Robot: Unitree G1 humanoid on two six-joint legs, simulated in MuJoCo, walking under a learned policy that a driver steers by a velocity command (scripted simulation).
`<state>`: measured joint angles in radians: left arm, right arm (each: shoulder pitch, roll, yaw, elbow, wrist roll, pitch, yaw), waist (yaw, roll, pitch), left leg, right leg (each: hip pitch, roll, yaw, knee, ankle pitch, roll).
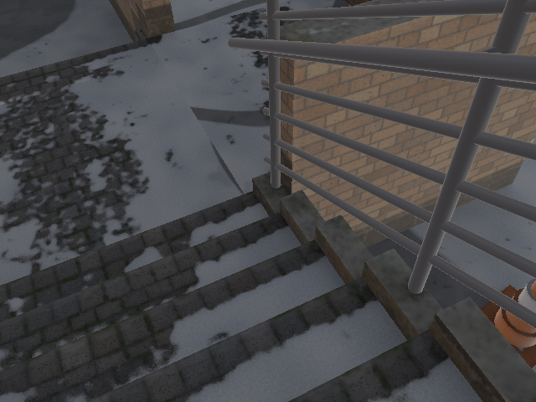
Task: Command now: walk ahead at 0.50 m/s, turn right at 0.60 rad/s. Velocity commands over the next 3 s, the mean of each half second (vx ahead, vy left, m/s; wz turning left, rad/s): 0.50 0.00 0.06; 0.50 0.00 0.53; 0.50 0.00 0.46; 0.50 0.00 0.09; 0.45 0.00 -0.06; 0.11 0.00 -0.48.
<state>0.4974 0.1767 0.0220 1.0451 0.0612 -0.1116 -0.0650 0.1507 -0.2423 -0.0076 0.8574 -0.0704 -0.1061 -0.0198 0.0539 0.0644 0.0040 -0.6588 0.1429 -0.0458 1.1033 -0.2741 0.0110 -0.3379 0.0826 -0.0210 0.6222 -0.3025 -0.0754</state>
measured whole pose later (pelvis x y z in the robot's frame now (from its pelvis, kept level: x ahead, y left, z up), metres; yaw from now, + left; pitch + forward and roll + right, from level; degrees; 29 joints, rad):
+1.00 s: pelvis +0.59 +0.18 -0.32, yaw +24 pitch +1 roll -2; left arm 0.31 0.24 0.01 0.91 0.10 -0.07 -0.06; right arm 0.46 -0.19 0.01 0.94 -0.06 -0.07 0.08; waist -0.06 0.00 -0.04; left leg -0.69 -0.05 -0.07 1.82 -0.46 0.06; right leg -0.31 0.01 -0.16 0.56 -0.26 -0.06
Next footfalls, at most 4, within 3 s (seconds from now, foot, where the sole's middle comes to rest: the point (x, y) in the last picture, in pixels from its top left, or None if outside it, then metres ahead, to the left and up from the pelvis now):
0.28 left None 0.30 0.21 -0.92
0.86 right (261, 377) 0.69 0.12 -1.09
1.48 left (147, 348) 0.84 0.55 -1.25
1.98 right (180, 279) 1.24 0.52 -1.41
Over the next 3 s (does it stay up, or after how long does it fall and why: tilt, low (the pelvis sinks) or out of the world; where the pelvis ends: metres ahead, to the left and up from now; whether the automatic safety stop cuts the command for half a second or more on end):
stays up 1.39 0.78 -0.81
